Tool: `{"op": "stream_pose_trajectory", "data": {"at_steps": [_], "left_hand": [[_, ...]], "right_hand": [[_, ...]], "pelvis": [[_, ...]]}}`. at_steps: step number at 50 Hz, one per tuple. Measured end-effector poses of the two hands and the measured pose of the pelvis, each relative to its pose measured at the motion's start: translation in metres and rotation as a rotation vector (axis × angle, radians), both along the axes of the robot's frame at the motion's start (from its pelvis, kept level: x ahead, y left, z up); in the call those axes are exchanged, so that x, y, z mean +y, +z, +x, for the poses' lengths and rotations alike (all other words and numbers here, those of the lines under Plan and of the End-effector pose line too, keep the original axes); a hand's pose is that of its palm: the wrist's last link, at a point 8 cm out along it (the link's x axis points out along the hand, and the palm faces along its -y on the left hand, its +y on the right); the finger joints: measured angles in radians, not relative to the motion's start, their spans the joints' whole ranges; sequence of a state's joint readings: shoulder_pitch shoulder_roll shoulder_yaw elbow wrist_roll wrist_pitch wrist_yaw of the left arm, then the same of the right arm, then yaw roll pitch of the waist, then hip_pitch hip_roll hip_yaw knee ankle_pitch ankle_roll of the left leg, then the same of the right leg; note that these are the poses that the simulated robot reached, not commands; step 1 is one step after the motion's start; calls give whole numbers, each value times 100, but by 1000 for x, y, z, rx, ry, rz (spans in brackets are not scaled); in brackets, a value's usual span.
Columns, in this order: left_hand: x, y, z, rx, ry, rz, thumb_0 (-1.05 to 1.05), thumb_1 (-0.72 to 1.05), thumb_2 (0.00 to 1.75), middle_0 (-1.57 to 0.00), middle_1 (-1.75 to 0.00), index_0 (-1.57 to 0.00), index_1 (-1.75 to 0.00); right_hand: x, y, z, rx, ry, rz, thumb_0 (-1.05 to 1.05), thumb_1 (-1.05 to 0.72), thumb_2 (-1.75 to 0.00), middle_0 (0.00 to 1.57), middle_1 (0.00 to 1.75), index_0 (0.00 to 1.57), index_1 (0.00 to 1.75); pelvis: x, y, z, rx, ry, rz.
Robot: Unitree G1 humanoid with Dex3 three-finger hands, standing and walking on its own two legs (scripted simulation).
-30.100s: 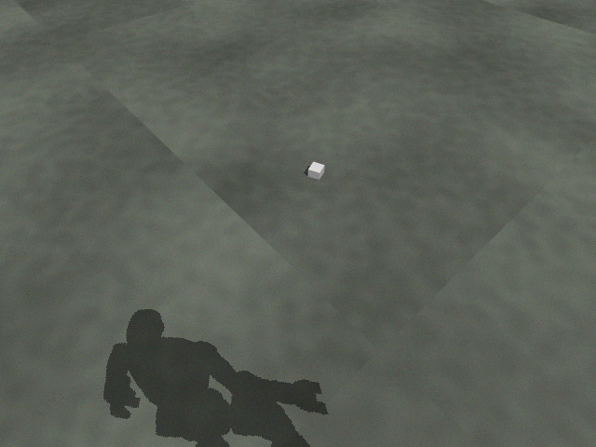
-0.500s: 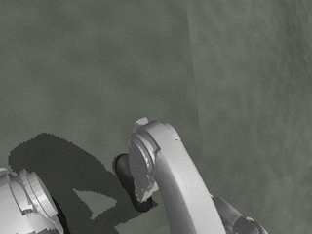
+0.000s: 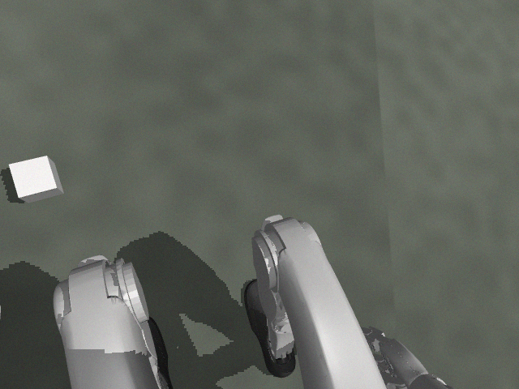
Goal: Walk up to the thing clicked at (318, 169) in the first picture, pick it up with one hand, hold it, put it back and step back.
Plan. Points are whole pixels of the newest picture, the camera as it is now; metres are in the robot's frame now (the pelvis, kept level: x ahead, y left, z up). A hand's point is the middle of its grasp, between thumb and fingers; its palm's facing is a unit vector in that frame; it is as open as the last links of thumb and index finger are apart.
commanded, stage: withdraw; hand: left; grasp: from above
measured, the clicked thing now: (37, 179) +0.49 +0.32 -0.31
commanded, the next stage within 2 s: home in 0.44 s
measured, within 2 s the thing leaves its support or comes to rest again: neither
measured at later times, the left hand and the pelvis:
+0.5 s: hand out of the picture +0.49 +0.33 -0.15, palm faces -0.37 -0.05 -0.93, open 14.2 cm; pelvis -0.01 +0.00 -0.01, yaw +2 degrees
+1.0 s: hand out of the picture +0.35 +0.32 -0.02, palm faces -0.26 -0.51 -0.82, open 9.2 cm; pelvis -0.01 -0.01 +0.09, yaw +6 degrees
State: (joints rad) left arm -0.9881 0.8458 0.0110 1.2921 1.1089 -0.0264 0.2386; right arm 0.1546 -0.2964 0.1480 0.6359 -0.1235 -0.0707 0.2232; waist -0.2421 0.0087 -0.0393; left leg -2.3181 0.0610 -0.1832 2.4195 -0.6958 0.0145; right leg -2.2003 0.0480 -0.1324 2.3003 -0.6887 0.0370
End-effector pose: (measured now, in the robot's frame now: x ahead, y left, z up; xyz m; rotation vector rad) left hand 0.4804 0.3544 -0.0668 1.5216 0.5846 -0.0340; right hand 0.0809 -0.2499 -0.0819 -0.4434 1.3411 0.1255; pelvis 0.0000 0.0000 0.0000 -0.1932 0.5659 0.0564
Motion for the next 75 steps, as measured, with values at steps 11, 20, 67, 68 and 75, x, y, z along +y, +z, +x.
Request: {"op": "stream_pose_trajectory", "data": {"at_steps": [11,20,67,68,75], "left_hand": [[-20,-2,-28,163,-109,-111,0,-53,101,-9,-100,-8,-101],[-24,-33,-11,59,-194,-74,0,-54,101,-9,-101,-8,-102],[-51,233,-239,-98,581,-874,1,88,89,-21,-30,-21,-30],[-53,240,-242,-103,605,-897,1,88,89,-21,-30,-21,-30],[-66,297,-264,-110,757,-1019,1,90,90,-21,-30,-21,-30]], "right_hand": [[-26,27,-4,16,0,-134,0,-91,-90,20,30,20,30],[-35,15,-36,101,-15,-231,0,-91,-90,20,30,20,30],[44,240,160,-557,-26,63,1,-91,-90,20,30,20,30],[47,247,161,-565,-29,71,1,-91,-90,20,30,20,30],[57,295,161,-584,-68,95,1,-91,-90,20,30,21,30]], "pelvis": [[-7,21,-14,-17,25,25],[-6,-8,-17,-42,22,18],[-2,233,13,-111,123,99],[-2,240,15,-119,126,102],[0,291,34,-181,139,123]]}}
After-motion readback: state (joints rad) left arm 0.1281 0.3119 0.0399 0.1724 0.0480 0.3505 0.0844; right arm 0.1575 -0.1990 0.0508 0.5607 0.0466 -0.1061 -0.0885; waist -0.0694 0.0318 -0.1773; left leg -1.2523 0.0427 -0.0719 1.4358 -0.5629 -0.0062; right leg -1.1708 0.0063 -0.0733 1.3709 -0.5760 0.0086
